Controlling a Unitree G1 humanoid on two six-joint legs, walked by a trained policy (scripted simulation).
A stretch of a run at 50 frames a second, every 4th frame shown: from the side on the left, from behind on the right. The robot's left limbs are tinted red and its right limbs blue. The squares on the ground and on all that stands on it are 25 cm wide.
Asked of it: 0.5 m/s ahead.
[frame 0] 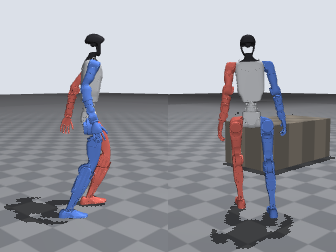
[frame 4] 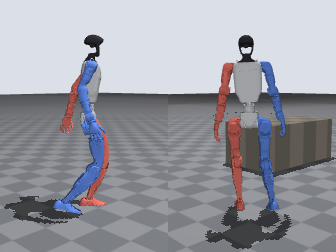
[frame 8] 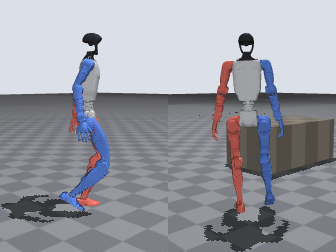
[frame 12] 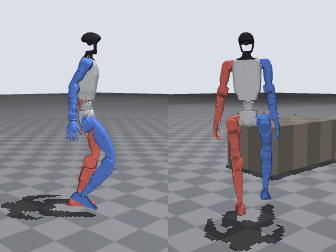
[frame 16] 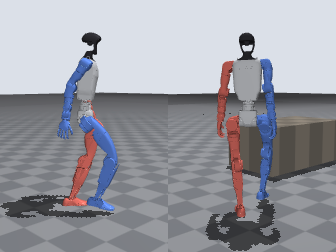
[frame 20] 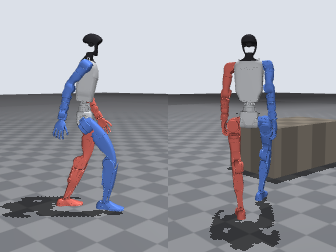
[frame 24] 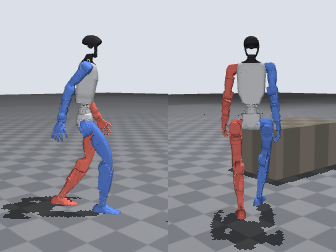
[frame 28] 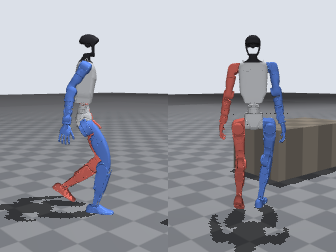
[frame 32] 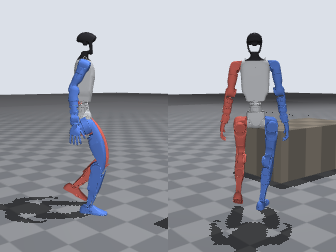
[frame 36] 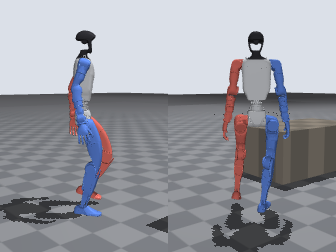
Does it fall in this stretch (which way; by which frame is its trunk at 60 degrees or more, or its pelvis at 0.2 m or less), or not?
no
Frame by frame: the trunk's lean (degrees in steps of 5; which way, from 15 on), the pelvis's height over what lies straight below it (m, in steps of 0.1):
0: 5, 0.8
4: 5, 0.8
8: 5, 0.8
12: 5, 0.8
16: 5, 0.8
20: 5, 0.8
24: 5, 0.7
28: 5, 0.8
32: 5, 0.8
36: 5, 0.8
